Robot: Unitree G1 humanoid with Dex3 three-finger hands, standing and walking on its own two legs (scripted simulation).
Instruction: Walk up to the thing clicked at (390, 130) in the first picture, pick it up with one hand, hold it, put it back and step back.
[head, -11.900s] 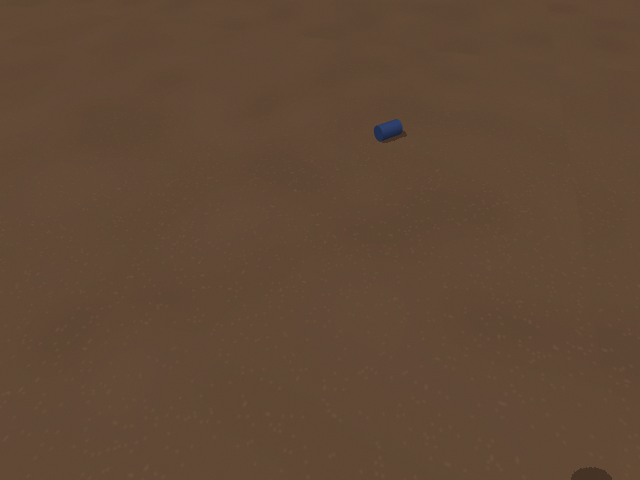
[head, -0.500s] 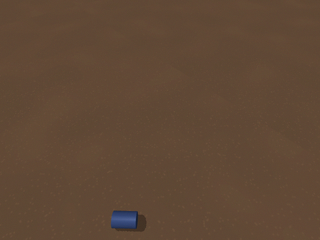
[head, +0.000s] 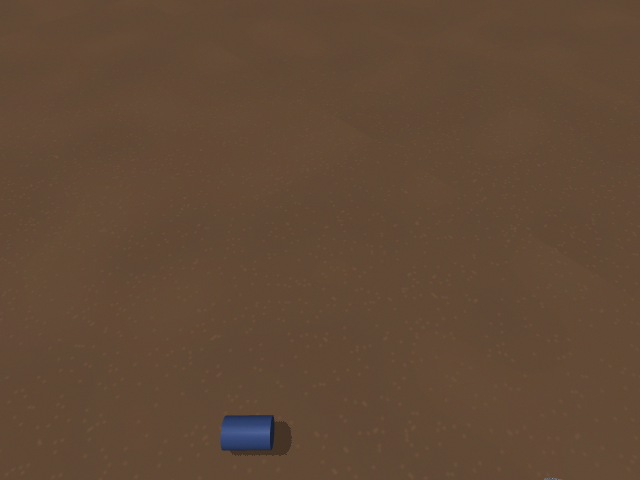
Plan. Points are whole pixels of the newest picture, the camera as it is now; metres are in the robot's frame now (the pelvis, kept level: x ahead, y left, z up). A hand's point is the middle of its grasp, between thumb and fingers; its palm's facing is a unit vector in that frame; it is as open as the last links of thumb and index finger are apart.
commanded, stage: walk up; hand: left
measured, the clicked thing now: (248, 432) +0.34 +0.25 -0.72
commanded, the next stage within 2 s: none
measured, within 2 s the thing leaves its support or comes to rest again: neither
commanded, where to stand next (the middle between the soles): +0.03 -0.01 m, yaw +3 degrees
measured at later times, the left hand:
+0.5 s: hand out of the picture +0.10 +0.26 -0.14, palm faces +0.02 -0.94 -0.33, open 7.4 cm
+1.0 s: hand out of the picture +0.04 +0.26 -0.15, palm faces +0.07 -0.94 -0.33, open 7.4 cm
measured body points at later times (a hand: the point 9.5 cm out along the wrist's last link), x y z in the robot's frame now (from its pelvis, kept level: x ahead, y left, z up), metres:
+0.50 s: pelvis -0.01 +0.00 +0.01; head +0.01 +0.01 +0.46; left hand +0.10 +0.31 -0.11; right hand +0.09 -0.30 -0.11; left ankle +0.04 +0.13 -0.73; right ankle -0.01 -0.13 -0.73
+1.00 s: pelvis -0.01 +0.00 +0.01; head +0.02 +0.01 +0.46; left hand +0.04 +0.31 -0.12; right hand +0.10 -0.29 -0.12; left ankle +0.04 +0.13 -0.73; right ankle -0.01 -0.13 -0.73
